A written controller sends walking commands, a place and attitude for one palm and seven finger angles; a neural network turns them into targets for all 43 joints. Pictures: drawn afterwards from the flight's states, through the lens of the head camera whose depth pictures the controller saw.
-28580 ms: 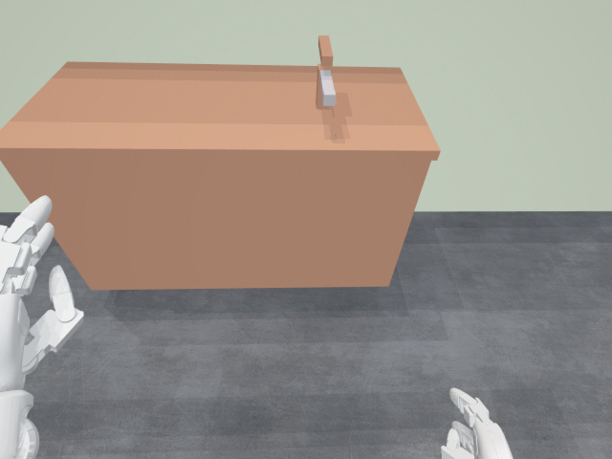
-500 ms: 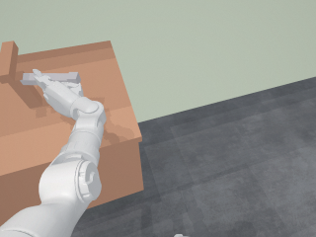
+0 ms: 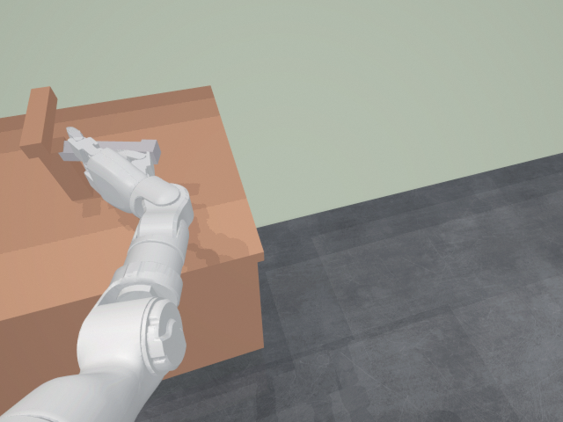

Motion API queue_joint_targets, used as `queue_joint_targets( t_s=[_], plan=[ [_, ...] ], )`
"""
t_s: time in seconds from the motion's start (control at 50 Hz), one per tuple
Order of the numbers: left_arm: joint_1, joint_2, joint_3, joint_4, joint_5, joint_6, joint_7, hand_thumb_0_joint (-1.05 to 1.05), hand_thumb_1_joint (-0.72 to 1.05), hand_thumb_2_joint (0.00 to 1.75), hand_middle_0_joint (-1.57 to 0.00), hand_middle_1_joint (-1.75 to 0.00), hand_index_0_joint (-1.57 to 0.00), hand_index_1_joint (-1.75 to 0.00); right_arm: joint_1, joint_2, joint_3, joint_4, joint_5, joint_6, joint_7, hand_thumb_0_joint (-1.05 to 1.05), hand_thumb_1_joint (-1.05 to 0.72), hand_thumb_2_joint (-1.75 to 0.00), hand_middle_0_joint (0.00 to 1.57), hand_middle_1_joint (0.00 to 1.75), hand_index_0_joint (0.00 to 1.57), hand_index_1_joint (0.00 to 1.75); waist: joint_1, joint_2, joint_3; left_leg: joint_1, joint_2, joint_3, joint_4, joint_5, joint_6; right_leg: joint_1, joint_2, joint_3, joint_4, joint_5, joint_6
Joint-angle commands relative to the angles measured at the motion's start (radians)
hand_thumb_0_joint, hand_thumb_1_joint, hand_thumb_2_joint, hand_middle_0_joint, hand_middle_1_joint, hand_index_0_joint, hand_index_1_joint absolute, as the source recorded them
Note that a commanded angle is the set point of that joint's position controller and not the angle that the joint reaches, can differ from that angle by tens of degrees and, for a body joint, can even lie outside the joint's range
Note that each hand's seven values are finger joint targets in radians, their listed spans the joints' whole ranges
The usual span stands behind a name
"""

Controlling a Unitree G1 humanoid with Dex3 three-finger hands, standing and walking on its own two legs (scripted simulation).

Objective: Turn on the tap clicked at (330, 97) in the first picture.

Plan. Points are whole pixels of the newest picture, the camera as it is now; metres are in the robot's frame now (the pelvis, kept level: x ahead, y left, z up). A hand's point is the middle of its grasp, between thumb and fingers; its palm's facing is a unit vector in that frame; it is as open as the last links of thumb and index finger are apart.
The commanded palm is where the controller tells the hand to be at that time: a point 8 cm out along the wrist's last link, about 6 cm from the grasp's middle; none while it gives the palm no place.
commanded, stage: lift the hand up off the lever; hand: left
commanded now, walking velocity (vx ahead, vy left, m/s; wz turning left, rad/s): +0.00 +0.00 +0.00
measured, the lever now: (149, 152) +0.52 +0.19 +0.08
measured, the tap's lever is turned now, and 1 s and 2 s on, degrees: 73 73 73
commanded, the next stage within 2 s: draw the hand back beside the body in 1.50 s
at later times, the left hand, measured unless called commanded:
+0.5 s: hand (149, 155) +0.47 +0.16 +0.12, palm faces +0.77 -0.62 -0.12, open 7.8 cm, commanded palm +0.41 +0.19 +0.13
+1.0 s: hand (139, 150) +0.46 +0.17 +0.14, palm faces +0.79 -0.61 -0.11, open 7.8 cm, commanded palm +0.41 +0.19 +0.15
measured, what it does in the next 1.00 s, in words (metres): stands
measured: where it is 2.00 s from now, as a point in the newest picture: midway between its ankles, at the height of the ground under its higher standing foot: outside the picture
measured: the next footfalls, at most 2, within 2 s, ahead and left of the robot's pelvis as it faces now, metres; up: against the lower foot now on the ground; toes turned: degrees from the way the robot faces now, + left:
none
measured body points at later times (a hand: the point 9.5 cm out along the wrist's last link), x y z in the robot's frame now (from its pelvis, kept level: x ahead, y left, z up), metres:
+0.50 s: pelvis -0.01 -0.01 +0.01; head +0.03 -0.02 +0.45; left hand +0.42 +0.19 +0.13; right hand +0.05 -0.26 -0.13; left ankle -0.03 +0.12 -0.71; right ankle -0.02 -0.08 -0.71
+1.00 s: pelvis -0.01 -0.01 +0.01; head +0.03 -0.02 +0.46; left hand +0.42 +0.20 +0.15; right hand +0.05 -0.26 -0.12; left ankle -0.03 +0.12 -0.71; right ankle -0.02 -0.08 -0.71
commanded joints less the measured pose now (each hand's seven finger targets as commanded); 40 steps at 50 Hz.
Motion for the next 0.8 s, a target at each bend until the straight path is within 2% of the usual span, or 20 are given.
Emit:
queue_joint_targets(
  t_s=[0.0,0.02,0.08,0.1,0.12,0.24,0.3,0.36,0.4,0.44,0.46,0.5,0.58,0.6,0.62,0.64,0.68,0.7,0.72,0.78],
  plan=[
    [-0.429,0.098,-0.092,-0.237,0.026,-0.03,-0.007,0.0,0.9,0.9,-0.15,-0.15,-0.15,-0.15,0.065,-0.145,-0.05,-0.065,0.002,-0.015,-0.011,0.0,-0.9,-0.9,0.2,0.3,0.2,0.3,-0.004,0.005,-0.376,0.211,0.009,0.021,-0.051,0.522,-0.008,0.247,-0.027,0.017,-0.072,0.477,0.043],
    [-0.43,0.085,-0.101,-0.219,0.015,-0.019,-0.012,0.0,0.9,0.9,-0.15,-0.15,-0.15,-0.15,0.058,-0.146,-0.047,-0.066,0.007,-0.014,-0.012,0.0,-0.9,-0.9,0.2,0.3,0.2,0.3,-0.013,-0.023,-0.354,0.205,0.009,0.024,-0.057,0.499,-0.005,0.244,-0.029,0.017,-0.082,0.468,0.047],
    [-0.412,0.113,-0.068,-0.233,-0.007,-0.002,-0.016,0.0,0.9,0.9,-0.15,-0.15,-0.15,-0.15,0.05,-0.15,-0.044,-0.077,0.015,-0.013,-0.021,0.0,-0.9,-0.9,0.2,0.3,0.2,0.3,0.001,-0.079,-0.341,0.165,-0.001,0.038,-0.08,0.444,0.008,0.31,-0.038,0.026,-0.1,0.503,0.055],
    [-0.414,0.143,-0.043,-0.256,-0.008,-0.003,-0.015,0.0,0.9,0.9,-0.15,-0.15,-0.15,-0.15,0.044,-0.151,-0.045,-0.076,0.015,-0.012,-0.025,0.0,-0.9,-0.9,0.2,0.3,0.2,0.3,0.012,-0.053,-0.347,0.17,-0.003,0.036,-0.085,0.443,0.008,0.321,-0.04,0.028,-0.102,0.497,0.052],
    [-0.422,0.123,-0.064,-0.271,-0.007,-0.001,-0.017,0.0,0.9,0.9,-0.15,-0.15,-0.15,-0.15,0.039,-0.144,-0.042,-0.08,0.018,-0.011,-0.024,0.0,-0.9,-0.9,0.2,0.3,0.2,0.3,0.012,-0.034,-0.337,0.173,-0.003,0.039,-0.09,0.445,0.007,0.317,-0.04,0.029,-0.103,0.496,0.051],
    [-0.512,0.131,-0.089,-0.283,0.041,-0.003,0.004,0.0,0.9,0.9,-0.15,-0.15,-0.15,-0.15,0.012,-0.138,-0.039,-0.064,0.011,-0.022,-0.026,0.0,-0.9,-0.9,0.2,0.3,0.2,0.3,-0.007,-0.026,-0.292,0.167,-0.002,0.035,-0.089,0.384,0.012,0.266,-0.042,0.029,-0.113,0.415,0.048],
    [-0.53,0.132,-0.089,-0.289,0.033,-0.003,0.003,0.0,0.9,0.9,-0.15,-0.15,-0.15,-0.15,0.003,-0.139,-0.039,-0.06,0.01,-0.028,-0.033,0.0,-0.9,-0.9,0.2,0.3,0.2,0.3,-0.006,-0.013,-0.314,0.179,-0.005,0.033,-0.093,0.365,0.011,0.267,-0.04,0.032,-0.116,0.386,0.046],
    [-0.489,0.138,-0.078,-0.254,0.017,0.014,-0.005,0.0,0.9,0.9,-0.15,-0.15,-0.15,-0.15,0.001,-0.139,-0.035,-0.068,0.016,-0.028,-0.039,0.0,-0.9,-0.9,0.2,0.3,0.2,0.3,0.001,-0.039,-0.336,0.169,-0.009,0.041,-0.097,0.361,0.014,0.299,-0.044,0.037,-0.12,0.409,0.052],
    [-0.47,0.142,-0.069,-0.22,0.009,0.031,-0.011,0.0,0.9,0.9,-0.15,-0.15,-0.15,-0.15,-0.003,-0.142,-0.034,-0.066,0.019,-0.023,-0.043,0.0,-0.9,-0.9,0.2,0.3,0.2,0.3,0.003,-0.037,-0.315,0.158,-0.011,0.042,-0.108,0.347,0.014,0.306,-0.047,0.038,-0.13,0.402,0.052],
    [-0.487,0.14,-0.07,-0.199,0.004,0.042,-0.013,0.0,0.9,0.9,-0.15,-0.15,-0.15,-0.15,-0.002,-0.145,-0.03,-0.069,0.024,-0.023,-0.044,0.0,-0.9,-0.9,0.2,0.3,0.2,0.3,-0.001,-0.063,-0.295,0.15,-0.01,0.046,-0.116,0.338,0.018,0.307,-0.051,0.039,-0.14,0.405,0.057],
    [-0.481,0.155,-0.054,-0.207,0.0,0.044,-0.011,0.0,0.9,0.9,-0.15,-0.15,-0.15,-0.15,0.001,-0.145,-0.03,-0.074,0.023,-0.023,-0.045,0.0,-0.9,-0.9,0.2,0.3,0.2,0.3,0.004,-0.075,-0.31,0.143,-0.013,0.046,-0.118,0.335,0.02,0.324,-0.052,0.042,-0.14,0.418,0.06],
    [-0.495,0.167,-0.046,-0.22,0.001,0.042,-0.009,0.0,0.9,0.9,-0.15,-0.15,-0.15,-0.15,-0.003,-0.144,-0.03,-0.071,0.023,-0.023,-0.048,0.0,-0.9,-0.9,0.2,0.3,0.2,0.3,0.008,-0.06,-0.306,0.145,-0.012,0.044,-0.123,0.33,0.02,0.325,-0.05,0.043,-0.144,0.41,0.057],
    [-0.513,0.178,-0.049,-0.243,0.024,0.027,0.002,0.0,0.9,0.9,-0.15,-0.15,-0.15,-0.15,0.003,-0.14,-0.033,-0.071,0.019,-0.033,-0.045,0.0,-0.9,-0.9,0.2,0.3,0.2,0.3,0.004,-0.077,-0.323,0.143,-0.009,0.046,-0.115,0.327,0.024,0.327,-0.052,0.045,-0.141,0.42,0.062],
    [-0.523,0.179,-0.05,-0.244,0.028,0.026,0.0,0.0,0.9,0.9,-0.15,-0.15,-0.15,-0.15,-0.003,-0.141,-0.034,-0.067,0.017,-0.033,-0.046,0.0,-0.9,-0.9,0.2,0.3,0.2,0.3,0.003,-0.047,-0.308,0.151,-0.01,0.047,-0.116,0.327,0.023,0.315,-0.05,0.044,-0.143,0.406,0.058],
    [-0.536,0.172,-0.064,-0.246,0.032,0.026,-0.001,0.0,0.9,0.9,-0.15,-0.15,-0.15,-0.15,0.001,-0.139,-0.032,-0.068,0.019,-0.033,-0.046,0.0,-0.9,-0.9,0.2,0.3,0.2,0.3,-0.002,-0.049,-0.308,0.152,-0.009,0.046,-0.12,0.326,0.023,0.312,-0.05,0.044,-0.142,0.397,0.057],
    [-0.547,0.161,-0.075,-0.251,0.031,0.027,-0.002,0.0,0.9,0.9,-0.15,-0.15,-0.15,-0.15,0.0,-0.14,-0.033,-0.067,0.019,-0.036,-0.045,0.0,-0.9,-0.9,0.2,0.3,0.2,0.3,-0.005,-0.046,-0.313,0.161,-0.009,0.048,-0.118,0.328,0.024,0.308,-0.049,0.045,-0.144,0.398,0.058],
    [-0.505,0.182,-0.052,-0.254,0.022,0.035,-0.005,0.0,0.9,0.9,-0.15,-0.15,-0.15,-0.15,0.001,-0.142,-0.035,-0.074,0.021,-0.037,-0.048,0.0,-0.9,-0.9,0.2,0.3,0.2,0.3,0.008,-0.057,-0.33,0.156,-0.011,0.052,-0.123,0.332,0.024,0.339,-0.051,0.048,-0.147,0.42,0.06],
    [-0.507,0.197,-0.042,-0.26,0.016,0.039,-0.01,0.0,0.9,0.9,-0.15,-0.15,-0.15,-0.15,-0.003,-0.144,-0.036,-0.071,0.023,-0.034,-0.051,0.0,-0.9,-0.9,0.2,0.3,0.2,0.3,0.011,-0.035,-0.333,0.164,-0.01,0.049,-0.126,0.335,0.022,0.345,-0.051,0.049,-0.149,0.415,0.057],
    [-0.516,0.17,-0.066,-0.271,0.011,0.042,-0.014,0.0,0.9,0.9,-0.15,-0.15,-0.15,-0.15,-0.001,-0.141,-0.034,-0.073,0.024,-0.035,-0.051,0.0,-0.9,-0.9,0.2,0.3,0.2,0.3,0.006,-0.034,-0.337,0.175,-0.011,0.053,-0.13,0.347,0.023,0.349,-0.051,0.049,-0.15,0.433,0.058],
    [-0.466,0.168,-0.059,-0.274,-0.002,0.061,-0.02,0.0,0.9,0.9,-0.15,-0.15,-0.15,-0.15,-0.003,-0.143,-0.034,-0.079,0.028,-0.036,-0.053,0.0,-0.9,-0.9,0.2,0.3,0.2,0.3,0.016,-0.052,-0.329,0.175,-0.011,0.058,-0.137,0.358,0.022,0.375,-0.055,0.049,-0.158,0.474,0.063]
  ],
)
